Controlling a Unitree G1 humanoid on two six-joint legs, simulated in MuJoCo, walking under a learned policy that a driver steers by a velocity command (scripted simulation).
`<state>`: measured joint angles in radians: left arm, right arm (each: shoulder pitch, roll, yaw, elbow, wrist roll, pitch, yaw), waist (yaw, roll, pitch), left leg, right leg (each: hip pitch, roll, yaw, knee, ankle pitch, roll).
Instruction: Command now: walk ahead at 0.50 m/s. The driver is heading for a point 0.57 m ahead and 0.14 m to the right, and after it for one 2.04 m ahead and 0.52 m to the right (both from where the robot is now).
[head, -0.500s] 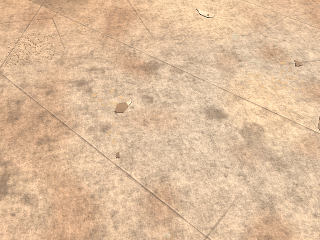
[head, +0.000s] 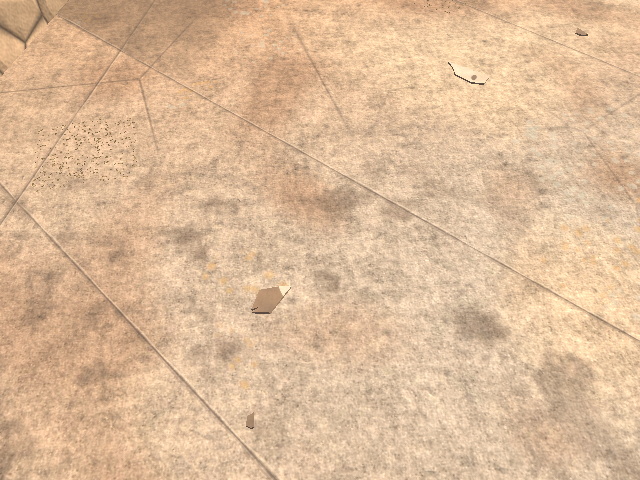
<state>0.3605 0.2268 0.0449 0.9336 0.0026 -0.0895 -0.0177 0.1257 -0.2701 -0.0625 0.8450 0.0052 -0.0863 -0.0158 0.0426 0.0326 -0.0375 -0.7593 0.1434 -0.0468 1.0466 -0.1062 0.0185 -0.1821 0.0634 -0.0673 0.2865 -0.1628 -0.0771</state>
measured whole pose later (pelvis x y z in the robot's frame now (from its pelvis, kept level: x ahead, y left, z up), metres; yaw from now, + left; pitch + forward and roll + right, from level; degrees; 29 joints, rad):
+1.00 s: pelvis +0.50 -0.03 -0.01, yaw -24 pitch +3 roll +1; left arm 0.18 0.28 0.09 0.74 0.00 -0.02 -0.01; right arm 0.10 -0.29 -0.08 0.78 0.00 -0.08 -0.03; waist 0.01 0.02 0.07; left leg -0.59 0.08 -0.05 1.21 -0.42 -0.06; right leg -0.37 0.09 0.02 0.45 -0.13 -0.10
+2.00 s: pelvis +0.62 -0.04 -0.02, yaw -30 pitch -1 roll +0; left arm 0.23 0.20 0.04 0.85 0.01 0.00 0.03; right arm 0.15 -0.21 -0.05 0.85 -0.01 -0.01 -0.02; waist 0.00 0.00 0.03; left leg -0.30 0.00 0.00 0.57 -0.24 0.00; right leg -0.18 0.03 0.07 0.57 -0.36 -0.01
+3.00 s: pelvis +0.62 -0.03 -0.01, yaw -29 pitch -1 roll +0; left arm 0.33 0.17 0.02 1.07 -0.01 -0.02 0.05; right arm 0.21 -0.20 -0.04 1.08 0.01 0.00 -0.04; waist 0.00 0.00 0.02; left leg -0.30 -0.02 -0.01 0.57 -0.31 0.03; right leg -0.17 0.01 0.05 0.55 -0.39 -0.02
